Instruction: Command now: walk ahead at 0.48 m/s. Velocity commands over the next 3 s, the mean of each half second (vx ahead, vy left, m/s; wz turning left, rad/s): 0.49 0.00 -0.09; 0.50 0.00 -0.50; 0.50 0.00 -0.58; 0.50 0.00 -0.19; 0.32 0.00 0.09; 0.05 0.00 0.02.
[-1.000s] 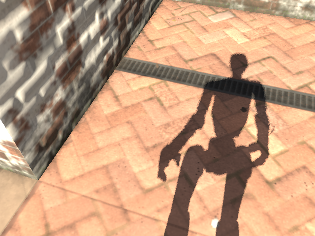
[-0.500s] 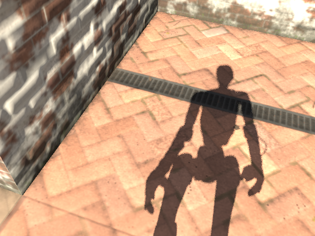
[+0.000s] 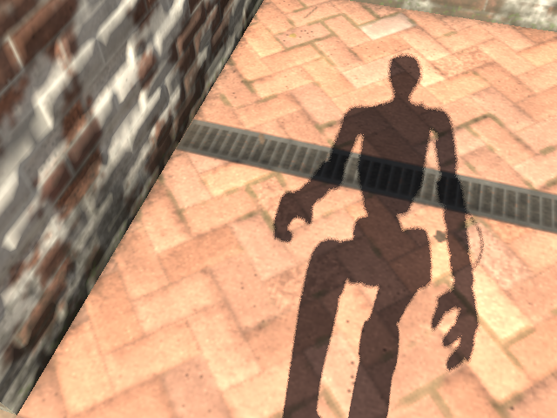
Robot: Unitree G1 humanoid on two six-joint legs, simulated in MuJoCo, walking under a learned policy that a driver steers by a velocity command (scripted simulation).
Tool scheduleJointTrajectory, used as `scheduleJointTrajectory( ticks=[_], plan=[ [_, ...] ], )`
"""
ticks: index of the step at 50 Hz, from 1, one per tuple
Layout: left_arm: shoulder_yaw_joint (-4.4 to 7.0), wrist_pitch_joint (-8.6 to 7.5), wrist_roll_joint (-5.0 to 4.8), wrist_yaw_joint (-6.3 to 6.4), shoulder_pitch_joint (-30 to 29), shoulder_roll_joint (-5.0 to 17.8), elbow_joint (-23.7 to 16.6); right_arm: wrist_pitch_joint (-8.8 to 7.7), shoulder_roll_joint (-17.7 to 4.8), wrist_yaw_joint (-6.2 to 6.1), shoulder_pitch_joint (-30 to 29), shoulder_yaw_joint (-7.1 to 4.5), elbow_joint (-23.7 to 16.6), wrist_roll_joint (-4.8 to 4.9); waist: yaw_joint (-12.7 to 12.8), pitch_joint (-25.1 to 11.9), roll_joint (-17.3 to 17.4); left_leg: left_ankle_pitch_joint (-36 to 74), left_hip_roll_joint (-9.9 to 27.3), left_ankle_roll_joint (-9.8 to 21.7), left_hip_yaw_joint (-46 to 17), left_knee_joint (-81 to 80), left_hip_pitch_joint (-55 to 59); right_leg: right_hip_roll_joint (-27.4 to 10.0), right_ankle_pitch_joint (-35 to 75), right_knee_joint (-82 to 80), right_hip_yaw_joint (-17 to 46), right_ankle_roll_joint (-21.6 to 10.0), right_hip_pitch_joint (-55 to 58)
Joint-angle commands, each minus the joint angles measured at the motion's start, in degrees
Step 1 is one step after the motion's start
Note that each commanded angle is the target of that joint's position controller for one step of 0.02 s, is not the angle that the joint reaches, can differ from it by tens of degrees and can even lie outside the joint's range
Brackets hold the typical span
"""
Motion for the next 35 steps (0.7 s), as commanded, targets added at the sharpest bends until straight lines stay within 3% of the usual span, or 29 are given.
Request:
scheduleJointTrajectory(
  ticks=[1,2,3,5,6,8,11,17,21,23,24,25,26,27,28,29,30,32,35],
  plan=[
    [4.5,0.6,-1.05,0.28,23.15,14.44,4.87,-0.43,-6.45,0.67,4.06,-1.6,-3.67,0.32,7.73,-17.69,-7.41,1.11,-1.59,2.46,-6.27,45.0,-37.78,-23.44,-23.72,-19.47,49.27,-12.49,41.8],
    [3.51,0.5,-1.64,0.23,16.18,10.84,3.64,-0.52,-7.65,0.78,-1.78,-2.08,-5.74,0.01,5.13,-8.06,-4.62,6.81,2.19,2.91,-5.79,44.1,-40.68,-22.02,-24.35,-20.11,38.93,-10.57,33.2],
    [2.63,-0.05,-1.37,0.14,13.06,7.23,3.28,-0.95,-7.3,0.79,-5.34,-1.98,-6.53,-0.01,4.31,-3.88,-0.55,11.0,4.38,3.14,-5.55,40.65,-38.97,-19.42,-17.62,-22.07,31.92,-8.79,25.69],
    [1.35,-1.08,-1.09,0.56,13.25,3.62,5.11,0.11,-5.2,1.11,-5.06,-1.84,-6.37,-1.22,0.97,-1.83,-1.41,12.86,6.69,2.35,-5.45,35.02,-32.99,-14.97,-6.23,-23.5,22.38,-5.49,17.57],
    [1.1,-1.61,-1.04,0.64,14.76,3.24,6.04,0.82,-4.06,1.4,-4.23,-1.73,-6.04,-1.44,0.3,-2.16,-1.76,12.89,6.81,1.88,-5.07,33.52,-31.29,-14.2,-2.56,-23.73,19.76,-5.14,16.36],
    [1.18,-2.47,-1.18,0.69,17.87,4.51,7.43,1.83,-3.4,1.67,-5.73,-1.65,-6.72,-1.62,-0.23,-1.52,-1.93,13.73,7.29,0.94,-3.79,30.6,-32.61,-13.31,2.13,-24.48,16.6,-5.32,15.79],
    [1.25,-2.64,-1.37,0.66,20.85,5.98,8.17,2.6,-4.35,2.03,-13.93,-1.6,-9.66,-1.69,0.87,1.04,-1.9,19.41,8.68,-0.88,-1.97,23.63,-38.99,-12.29,1.53,-27.13,14.11,-5.01,17.18],
    [0.84,-2.44,-1.41,0.84,27.27,5.89,9.64,2.2,-3.6,2.53,-27.35,-0.76,-14.26,-0.82,4.85,1.74,-3.0,28.66,5.94,-2.91,1.69,4.17,-38.34,-9.77,14.69,-24.72,10.7,-2.65,22.7],
    [1.15,-1.86,-0.88,1.49,29.46,6.9,10.38,1.66,-4.77,2.09,-31.76,-0.77,-16.74,-0.61,5.95,1.59,-3.97,25.11,4.45,-2.31,1.34,-0.9,-38.65,-11.74,22.1,-19.71,13.85,-4.18,29.59],
    [1.62,-1.63,-0.58,1.73,27.68,8.01,10.0,0.95,-6.18,1.72,-29.44,-1.18,-17.09,-0.43,4.0,0.62,-4.55,20.63,3.32,-1.04,0.93,-3.89,-33.91,-12.53,27.72,-15.75,15.08,-3.78,30.59],
    [1.89,-1.62,-0.64,1.67,26.33,8.65,9.65,0.46,-7.22,1.33,-24.73,-1.67,-16.02,-0.44,1.87,-1.47,-4.92,18.28,1.74,-0.15,1.46,-5.79,-27.14,-11.98,33.63,-11.34,14.93,-2.99,29.65],
    [1.96,-1.6,-1.07,1.41,25.02,8.66,9.3,-0.28,-8.65,0.73,-15.82,-2.43,-13.41,-0.83,-1.95,-6.08,-3.27,20.25,1.15,1.23,1.86,-9.54,-15.17,-9.56,34.61,-2.31,13.2,-1.74,26.54],
    [1.45,-1.77,-1.57,1.06,23.3,6.88,7.71,-1.18,-12.18,-0.06,-4.8,-3.63,-11.42,-2.26,-6.18,-13.13,0.2,17.12,10.22,4.04,-7.03,-10.05,1.02,-6.32,21.72,12.22,11.36,-0.57,15.71],
    [0.21,-1.47,-3.83,1.04,28.57,0.24,5.57,-0.93,-18.61,-0.29,-0.56,-5.33,-11.77,-3.67,-4.26,-21.77,12.14,12.62,27.4,10.08,-30.93,-13.18,17.59,2.87,-13.99,32.61,5.45,2.27,-4.47],
    [1.73,-0.91,-2.19,1.3,28.22,6.12,6.37,-0.02,-15.69,0.07,-3.44,-4.95,-12.02,-2.32,-3.12,-21.6,8.73,10.13,28.53,11.5,-39.43,-17.75,13.21,1.62,-24.42,40.0,9.74,1.52,-9.18],
    [2.25,-0.43,-1.46,1.09,24.71,6.71,5.85,0.08,-11.17,0.24,-8.91,-3.81,-13.02,-1.72,-0.84,-13.11,4.33,7.67,26.17,9.71,-30.1,-18.57,5.32,-1.88,-19.79,40.72,10.78,1.38,-10.83],
    [2.03,-0.31,-1.16,0.57,21.72,5.21,5.14,-0.24,-7.89,0.43,-12.25,-3.02,-13.37,-1.31,-0.15,-7.66,2.19,10.58,23.38,8.18,-22.52,-20.92,-2.2,-3.98,-15.63,38.4,10.55,1.73,-10.1],
    [2.52,1.0,-0.16,-0.37,20.17,4.48,4.24,-0.74,-5.65,-0.14,-14.05,-2.26,-12.63,-0.8,2.43,-2.89,5.21,15.81,18.64,4.66,-12.1,-24.41,-10.97,-6.34,-12.0,34.2,10.07,2.69,-6.97],
    [2.33,2.81,0.2,-1.42,18.31,2.5,2.38,-2.14,-6.05,-0.16,-10.98,-2.37,-11.03,-0.09,3.68,-2.73,4.64,23.79,18.1,4.91,-5.27,-26.09,-12.35,-7.04,-7.69,33.63,8.94,3.77,-8.11]
  ],
)
Next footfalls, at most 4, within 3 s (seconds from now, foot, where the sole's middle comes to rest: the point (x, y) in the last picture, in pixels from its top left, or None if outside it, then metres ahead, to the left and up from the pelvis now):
0.52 left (244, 413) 0.46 0.10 -0.75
1.02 right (354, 325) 0.67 -0.17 -0.75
1.58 left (356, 209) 1.03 -0.23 -0.75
2.10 right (476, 181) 1.12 -0.61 -0.75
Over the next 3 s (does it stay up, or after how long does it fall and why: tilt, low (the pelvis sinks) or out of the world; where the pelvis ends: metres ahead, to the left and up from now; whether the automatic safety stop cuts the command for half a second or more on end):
stays up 1.20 -0.52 0.03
